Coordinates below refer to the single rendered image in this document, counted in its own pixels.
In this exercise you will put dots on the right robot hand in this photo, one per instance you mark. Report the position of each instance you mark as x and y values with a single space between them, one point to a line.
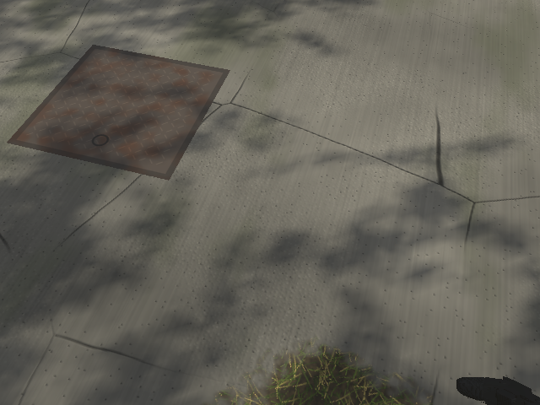
496 391

